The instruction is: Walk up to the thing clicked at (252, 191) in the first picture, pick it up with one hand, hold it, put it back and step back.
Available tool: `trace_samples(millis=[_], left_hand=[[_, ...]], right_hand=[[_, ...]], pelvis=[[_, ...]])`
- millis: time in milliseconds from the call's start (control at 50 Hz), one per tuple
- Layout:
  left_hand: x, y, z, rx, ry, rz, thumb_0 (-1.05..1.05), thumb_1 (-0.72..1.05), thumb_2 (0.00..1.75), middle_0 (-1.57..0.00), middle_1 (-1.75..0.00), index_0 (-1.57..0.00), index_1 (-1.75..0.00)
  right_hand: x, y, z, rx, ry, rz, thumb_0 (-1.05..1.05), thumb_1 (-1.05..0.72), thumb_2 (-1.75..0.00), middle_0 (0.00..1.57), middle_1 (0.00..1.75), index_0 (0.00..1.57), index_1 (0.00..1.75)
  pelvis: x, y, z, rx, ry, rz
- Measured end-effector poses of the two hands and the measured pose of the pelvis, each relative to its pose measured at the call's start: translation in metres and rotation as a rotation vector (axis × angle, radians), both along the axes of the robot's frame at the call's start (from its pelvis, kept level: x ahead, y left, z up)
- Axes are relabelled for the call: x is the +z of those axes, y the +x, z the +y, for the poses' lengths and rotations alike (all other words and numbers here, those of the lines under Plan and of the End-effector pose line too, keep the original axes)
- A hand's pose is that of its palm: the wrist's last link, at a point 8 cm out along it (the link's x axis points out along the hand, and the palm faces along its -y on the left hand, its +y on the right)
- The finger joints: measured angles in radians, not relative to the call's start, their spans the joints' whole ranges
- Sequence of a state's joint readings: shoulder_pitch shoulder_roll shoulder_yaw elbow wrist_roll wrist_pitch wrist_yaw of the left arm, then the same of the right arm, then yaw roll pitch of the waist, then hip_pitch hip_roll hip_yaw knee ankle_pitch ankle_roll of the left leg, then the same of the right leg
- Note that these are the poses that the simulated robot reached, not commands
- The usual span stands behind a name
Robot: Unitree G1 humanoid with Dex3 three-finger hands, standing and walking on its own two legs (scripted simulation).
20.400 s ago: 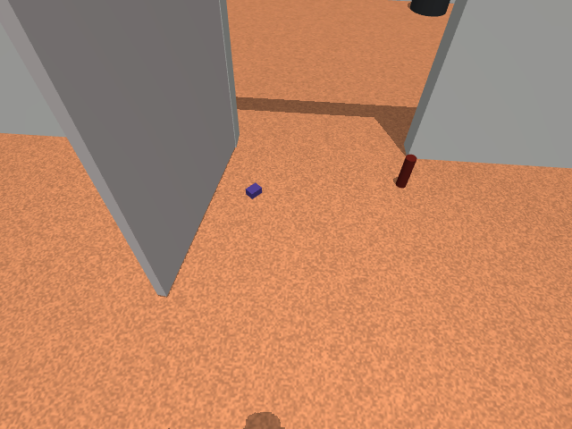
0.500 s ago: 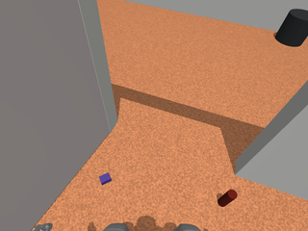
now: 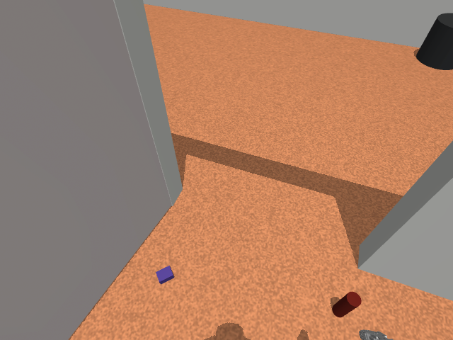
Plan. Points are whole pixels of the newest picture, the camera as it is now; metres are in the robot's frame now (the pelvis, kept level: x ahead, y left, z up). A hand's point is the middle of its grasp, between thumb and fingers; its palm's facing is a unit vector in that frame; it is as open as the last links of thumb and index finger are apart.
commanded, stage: walk up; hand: left
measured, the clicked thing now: (165, 274) +0.46 +0.29 -0.76
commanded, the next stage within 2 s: stand in 0.96 s
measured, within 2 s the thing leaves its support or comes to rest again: neither
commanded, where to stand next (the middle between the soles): +0.06 +0.00 m, yaw -1 degrees
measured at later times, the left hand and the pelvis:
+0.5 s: hand out of the picture +0.11 +0.25 -0.15, palm faces -0.06 -0.94 -0.34, open 7.4 cm; pelvis +0.01 +0.00 +0.00, yaw -1 degrees
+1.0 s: hand out of the picture +0.10 +0.25 -0.15, palm faces -0.04 -0.93 -0.35, open 7.4 cm; pelvis +0.02 +0.00 +0.00, yaw -1 degrees
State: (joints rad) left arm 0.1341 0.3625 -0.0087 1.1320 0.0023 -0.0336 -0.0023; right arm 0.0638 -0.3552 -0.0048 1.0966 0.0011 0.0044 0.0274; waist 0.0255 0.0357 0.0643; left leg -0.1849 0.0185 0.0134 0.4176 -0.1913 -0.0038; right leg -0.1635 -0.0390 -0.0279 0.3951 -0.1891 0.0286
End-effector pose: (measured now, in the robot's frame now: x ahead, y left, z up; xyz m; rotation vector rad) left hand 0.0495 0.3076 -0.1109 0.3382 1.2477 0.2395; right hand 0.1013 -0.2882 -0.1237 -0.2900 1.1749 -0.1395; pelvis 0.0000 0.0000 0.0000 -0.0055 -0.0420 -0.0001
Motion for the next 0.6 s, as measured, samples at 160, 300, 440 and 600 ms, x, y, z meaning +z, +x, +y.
trace_samples(millis=[160,300,440,600], left_hand=[[0.002,0.036,-0.008,-0.037,-0.015,-0.056,0.01,0.91,0.89,-0.21,-0.3,-0.21,-0.3],[0.0,0.054,-0.016,-0.066,-0.037,-0.074,0.01,0.91,0.89,-0.21,-0.3,-0.21,-0.3],[-0.002,0.057,-0.018,-0.073,-0.044,-0.064,0.01,0.91,0.89,-0.21,-0.3,-0.21,-0.3],[-0.002,0.049,-0.013,-0.065,-0.034,-0.033,0.01,0.91,0.89,-0.21,-0.3,-0.21,-0.3]], right_hand=[[0.005,-0.008,-0.007,-0.041,-0.016,0.021,0.0,-0.91,-0.89,0.2,0.3,0.2,0.3],[0.008,-0.022,-0.013,-0.071,-0.032,0.048,0.0,-0.91,-0.89,0.2,0.3,0.2,0.3],[0.007,-0.035,-0.013,-0.091,-0.035,0.076,0.0,-0.91,-0.89,0.2,0.3,0.2,0.3],[0.003,-0.04,-0.008,-0.095,-0.024,0.094,0.0,-0.91,-0.89,0.2,0.3,0.2,0.3]], pelvis=[[0.003,0.005,-0.001,-0.006,0.003,-0.003],[0.004,0.008,-0.001,-0.013,0.003,-0.004],[0.004,0.009,0.0,-0.017,0.003,-0.002],[0.005,0.01,0.001,-0.018,0.002,0.0]])
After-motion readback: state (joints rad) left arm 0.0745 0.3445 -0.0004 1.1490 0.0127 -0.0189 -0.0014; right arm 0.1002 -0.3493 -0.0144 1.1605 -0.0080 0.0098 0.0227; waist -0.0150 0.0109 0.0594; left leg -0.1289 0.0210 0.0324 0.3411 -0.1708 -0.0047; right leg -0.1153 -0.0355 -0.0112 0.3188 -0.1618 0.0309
